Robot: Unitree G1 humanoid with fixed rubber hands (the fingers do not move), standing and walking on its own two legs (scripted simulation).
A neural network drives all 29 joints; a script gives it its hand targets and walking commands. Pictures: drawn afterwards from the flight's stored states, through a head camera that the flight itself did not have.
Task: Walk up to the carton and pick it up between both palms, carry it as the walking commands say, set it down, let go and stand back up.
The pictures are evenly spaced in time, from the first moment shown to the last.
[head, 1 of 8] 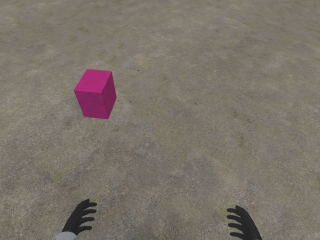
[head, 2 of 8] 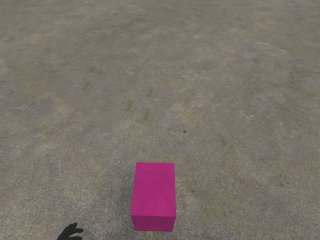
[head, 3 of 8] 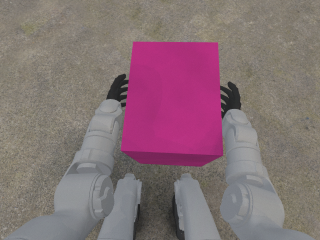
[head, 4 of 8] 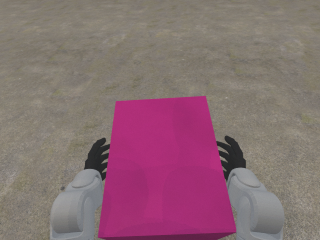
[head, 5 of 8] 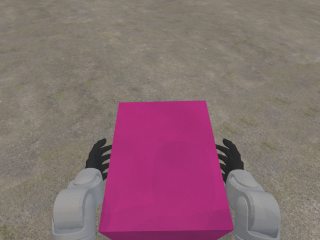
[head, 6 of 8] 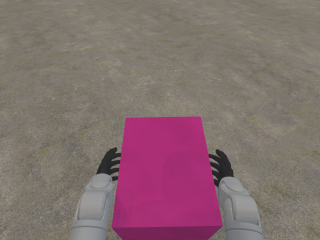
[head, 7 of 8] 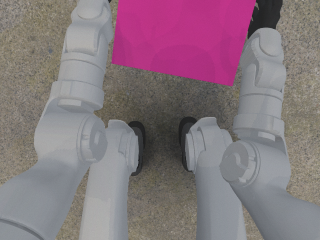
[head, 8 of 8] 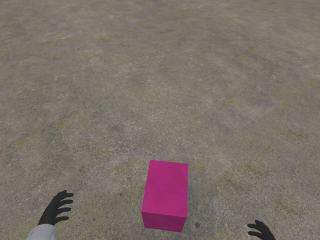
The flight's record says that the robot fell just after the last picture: no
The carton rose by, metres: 0.65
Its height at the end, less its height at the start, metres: +0.00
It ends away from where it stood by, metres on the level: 1.97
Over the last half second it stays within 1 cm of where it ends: yes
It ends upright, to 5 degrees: yes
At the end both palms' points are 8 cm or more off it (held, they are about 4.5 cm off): yes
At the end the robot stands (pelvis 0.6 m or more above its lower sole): yes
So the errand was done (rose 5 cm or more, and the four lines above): yes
